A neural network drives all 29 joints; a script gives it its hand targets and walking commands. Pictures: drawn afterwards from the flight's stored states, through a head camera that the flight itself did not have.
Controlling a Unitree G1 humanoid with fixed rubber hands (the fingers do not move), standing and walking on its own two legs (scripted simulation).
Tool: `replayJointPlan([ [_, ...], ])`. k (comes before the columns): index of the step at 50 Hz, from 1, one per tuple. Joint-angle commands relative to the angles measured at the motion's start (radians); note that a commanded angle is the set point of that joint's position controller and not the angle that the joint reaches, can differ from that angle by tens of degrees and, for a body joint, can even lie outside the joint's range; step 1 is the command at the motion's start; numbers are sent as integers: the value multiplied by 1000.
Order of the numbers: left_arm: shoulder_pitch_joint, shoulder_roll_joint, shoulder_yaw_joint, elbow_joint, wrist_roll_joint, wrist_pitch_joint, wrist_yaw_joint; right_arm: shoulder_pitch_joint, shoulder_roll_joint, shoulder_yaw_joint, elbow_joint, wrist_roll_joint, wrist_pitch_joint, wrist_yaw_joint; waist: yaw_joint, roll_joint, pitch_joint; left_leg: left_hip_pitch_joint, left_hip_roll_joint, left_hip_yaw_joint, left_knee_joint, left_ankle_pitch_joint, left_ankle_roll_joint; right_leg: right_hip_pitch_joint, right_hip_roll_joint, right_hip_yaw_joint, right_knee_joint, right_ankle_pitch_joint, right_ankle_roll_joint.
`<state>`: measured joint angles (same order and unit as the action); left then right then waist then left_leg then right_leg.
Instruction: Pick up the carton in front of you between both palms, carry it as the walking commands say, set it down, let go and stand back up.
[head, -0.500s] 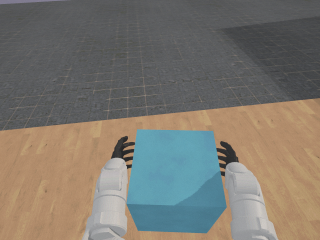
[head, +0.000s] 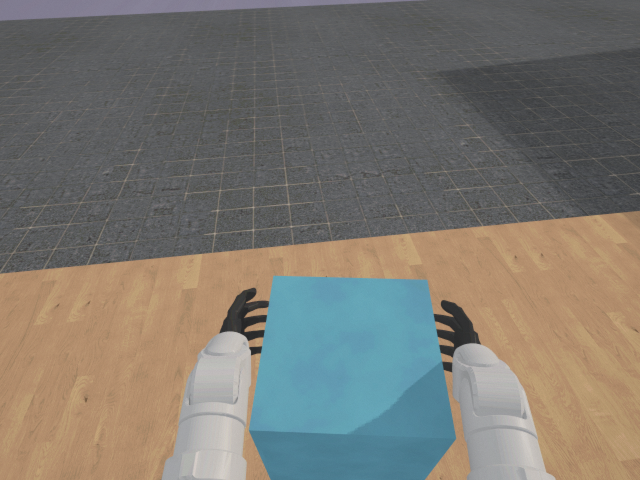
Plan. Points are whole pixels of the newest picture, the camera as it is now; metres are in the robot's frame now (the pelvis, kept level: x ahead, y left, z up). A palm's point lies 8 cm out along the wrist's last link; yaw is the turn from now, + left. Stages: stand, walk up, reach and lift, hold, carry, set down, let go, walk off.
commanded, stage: reach and lift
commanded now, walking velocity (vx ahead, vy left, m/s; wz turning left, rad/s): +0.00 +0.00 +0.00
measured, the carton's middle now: (346, 387) +0.28 +0.00 -0.05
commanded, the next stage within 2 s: hold in 0.02 s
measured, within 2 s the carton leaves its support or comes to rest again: neither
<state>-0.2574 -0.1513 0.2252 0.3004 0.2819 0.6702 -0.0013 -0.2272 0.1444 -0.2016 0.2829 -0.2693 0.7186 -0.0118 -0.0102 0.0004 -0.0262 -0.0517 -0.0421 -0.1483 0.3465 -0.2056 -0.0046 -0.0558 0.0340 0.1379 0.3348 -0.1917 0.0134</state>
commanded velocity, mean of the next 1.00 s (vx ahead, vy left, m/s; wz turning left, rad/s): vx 0.15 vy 0.00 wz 0.00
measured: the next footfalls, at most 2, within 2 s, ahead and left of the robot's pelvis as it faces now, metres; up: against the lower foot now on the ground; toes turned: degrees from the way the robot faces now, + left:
right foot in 1.30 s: +0.28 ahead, -0.08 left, +0.00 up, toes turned -8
left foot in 1.68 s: +0.51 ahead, +0.16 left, +0.00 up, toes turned +13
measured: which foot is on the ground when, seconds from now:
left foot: down 0.00-1.00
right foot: down 0.00-0.98, up 1.00-1.00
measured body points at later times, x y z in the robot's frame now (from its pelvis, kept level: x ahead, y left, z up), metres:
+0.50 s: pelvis -0.02 +0.00 +0.00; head -0.07 +0.00 +0.45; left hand +0.29 +0.15 +0.05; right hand +0.28 -0.15 +0.04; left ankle +0.00 +0.13 -0.75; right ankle +0.00 -0.13 -0.75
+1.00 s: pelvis +0.02 +0.02 -0.01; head -0.01 +0.03 +0.44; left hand +0.34 +0.17 +0.08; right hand +0.33 -0.13 +0.07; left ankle -0.01 +0.11 -0.75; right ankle +0.00 -0.13 -0.74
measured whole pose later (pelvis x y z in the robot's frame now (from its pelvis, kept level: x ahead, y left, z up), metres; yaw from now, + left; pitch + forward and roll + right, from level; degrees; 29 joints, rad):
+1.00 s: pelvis +0.02 +0.02 -0.01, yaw +2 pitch +1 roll -1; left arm -0.29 -0.16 0.19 0.00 0.22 0.86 0.03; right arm -0.25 0.15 -0.18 0.00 -0.19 0.87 -0.04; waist -0.02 -0.01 -0.12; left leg -0.23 -0.02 0.01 0.54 -0.31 0.03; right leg -0.23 -0.01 0.05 0.54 -0.33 0.01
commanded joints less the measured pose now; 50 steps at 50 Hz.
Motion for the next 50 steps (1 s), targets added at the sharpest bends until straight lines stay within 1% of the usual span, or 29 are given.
replayJointPlan([
  [1, -365, -967, -494, 5, -232, 10, -238, -534, 907, 518, -98, 263, -49, 260, 23, 19, -194, 31, -50, 61, -34, 290, -23, 57, 68, -69, -17, 225, 7],
  [5, -451, -993, -580, -82, -295, 26, -241, -593, 936, 595, -171, 305, -34, 260, 15, 19, -262, 68, -51, 59, -25, 298, -28, 68, 73, -68, -13, 227, 6],
  [6, -463, -988, -585, -85, -298, 37, -241, -596, 935, 596, -166, 303, -24, 259, 11, 17, -258, 69, -50, 59, -27, 282, -28, 63, 73, -67, -16, 213, 5],
  [8, -470, -961, -540, -38, -270, 59, -242, -596, 908, 543, -113, 271, -3, 255, 4, 13, -197, 43, -47, 64, -42, 200, -27, 37, 69, -69, -30, 140, 0],
  [11, -479, -910, -428, 89, -202, 77, -247, -594, 854, 405, 23, 197, 12, 255, -7, 9, -57, -31, -39, 78, -68, 26, -23, -17, 58, -81, -52, -21, -7],
  [12, -496, -903, -409, 115, -193, 77, -250, -605, 852, 377, 55, 187, 12, 258, -10, 11, -38, -47, -38, 82, -70, -13, -21, -21, 56, -86, -53, -55, -8],
  [13, -519, -907, -403, 127, -195, 75, -255, -625, 863, 372, 65, 189, 8, 261, -11, 11, -41, -55, -37, 86, -70, -33, -20, -15, 53, -89, -51, -69, -8],
  [14, -544, -921, -408, 128, -204, 68, -262, -652, 884, 382, 60, 198, 2, 266, -9, 11, -62, -55, -37, 87, -67, -34, -20, -5, 50, -89, -47, -64, -8],
  [16, -581, -954, -436, 107, -225, 55, -271, -700, 922, 425, 28, 224, -10, 273, 1, 9, -130, -33, -39, 87, -56, 10, -19, 21, 48, -86, -37, -20, -6],
  [18, -604, -972, -460, 75, -238, 44, -273, -734, 947, 469, -9, 244, -18, 276, 14, 5, -202, -5, -43, 84, -43, 74, -18, 43, 50, -83, -25, 42, -2],
  [20, -615, -977, -472, 54, -240, 37, -268, -756, 962, 497, -31, 256, -21, 274, 27, 1, -244, 8, -47, 83, -36, 106, -16, 56, 53, -81, -16, 76, 3],
  [24, -572, -956, -436, 96, -209, 42, -261, -736, 942, 484, -10, 242, -15, 268, 38, -5, -196, -5, -48, 89, -43, 68, -8, 44, 53, -78, -25, 49, 7],
  [27, -552, -932, -403, 130, -187, 51, -265, -704, 928, 442, 36, 220, -5, 264, 33, -10, -142, -16, -47, 93, -51, 32, -4, 25, 49, -78, -39, 15, 8],
  [30, -555, -916, -397, 125, -185, 57, -271, -667, 927, 409, 65, 205, 3, 259, 19, -8, -125, -10, -47, 95, -54, 46, -5, 27, 46, -78, -49, 29, 7],
  [36, -541, -931, -472, 22, -242, 56, -274, -615, 954, 464, -31, 237, 2, 244, 1, -4, -216, 45, -53, 83, -37, 222, -15, 99, 48, -68, -36, 224, 9],
  [37, -564, -963, -509, -7, -277, 55, -272, -659, 964, 500, -87, 264, 3, 244, 9, -12, -165, -88, 106, 54, 58, 63, 9, -64, -115, -51, 55, 63, -4],
  [38, -580, -979, -539, -38, -294, 58, -268, -657, 989, 522, -104, 280, 8, 241, 9, -19, -161, -129, 67, 52, 40, -215, 10, -120, -102, -14, -23, -278, -17],
  [39, -592, -995, -565, -74, -310, 62, -263, -684, 1001, 551, -150, 301, 11, 238, 11, -49, -137, -180, 34, 79, 85, -370, 7, -145, -109, 27, -68, -514, -31],
  [40, -615, -1004, -593, -122, -328, 73, -257, -710, 1006, 581, -199, 325, 19, 233, 11, -128, -132, -197, 1, 139, 199, -330, -2, -170, -144, 77, -117, -578, -47],
  [41, -599, -983, -586, -131, -329, 94, -248, -687, 1000, 596, -204, 331, 37, 226, 10, -208, -197, -206, 1, 157, 283, -258, -8, -148, -207, 159, -163, -622, -77],
  [42, -585, -980, -614, -178, -339, 116, -234, -677, 992, 621, -242, 345, 54, 216, 8, -191, -215, -202, 10, 175, 314, -202, -14, -178, -237, 174, -179, -591, -97],
  [43, -567, -973, -644, -238, -352, 138, -218, -669, 991, 656, -288, 361, 75, 206, 9, -147, -232, -205, 22, 178, 265, -180, -11, -162, -234, 130, -138, -505, -102],
  [44, -510, -954, -659, -259, -351, 167, -198, -644, 980, 688, -317, 372, 103, 195, 12, -98, -261, -194, 28, 181, 195, -159, -1, -134, -209, 84, -59, -429, -104],
  [45, -463, -939, -681, -286, -351, 194, -180, -634, 970, 716, -357, 392, 129, 185, 13, -49, -287, -161, 23, 182, 121, -135, 4, -133, -170, 36, 11, -383, -94],
  [46, -442, -923, -697, -320, -352, 222, -164, -634, 961, 738, -394, 415, 153, 175, 4, 22, -304, -55, 84, 95, 44, -178, 22, -219, -122, -40, 127, -338, -70],
  [47, -428, -910, -705, -350, -347, 252, -149, -612, 933, 741, -400, 421, 179, 163, -14, 222, -308, 84, 239, -157, -65, -269, 83, -400, -47, -157, 363, -278, -28],
  [48, -431, -892, -718, -386, -354, 280, -137, -586, 916, 738, -403, 418, 201, 149, -21, 346, -218, 184, 368, -338, -141, -184, 148, -649, -15, -218, 461, -282, 6],
  [49, -427, -882, -710, -408, -357, 300, -125, -589, 910, 743, -447, 424, 222, 135, -20, 268, -188, 193, 405, -352, -145, -64, 195, -726, -61, -192, 542, -280, 11],
  [50, -417, -885, -719, -441, -372, 320, -115, -576, 904, 737, -493, 430, 242, 119, -23, 182, -187, 187, 402, -312, -133, 31, 211, -723, -75, -192, 523, -269, 5],
])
